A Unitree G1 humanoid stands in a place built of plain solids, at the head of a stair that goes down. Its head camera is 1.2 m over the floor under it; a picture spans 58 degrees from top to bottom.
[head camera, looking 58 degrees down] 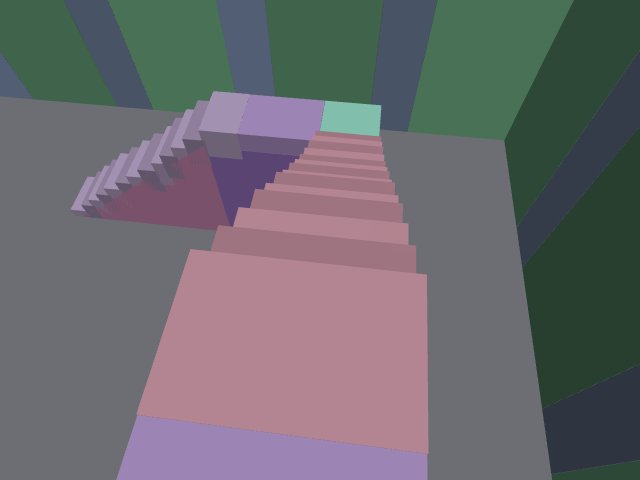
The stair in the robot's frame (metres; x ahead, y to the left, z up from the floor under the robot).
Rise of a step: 0.18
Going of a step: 0.23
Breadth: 0.76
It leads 7 degrees to the right of straight ahead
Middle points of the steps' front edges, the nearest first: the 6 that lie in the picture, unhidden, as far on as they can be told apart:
0.67 0.04 0.00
0.88 0.02 -0.18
1.10 -0.01 -0.36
1.35 -0.04 -0.54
1.54 -0.07 -0.73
1.79 -0.10 -0.91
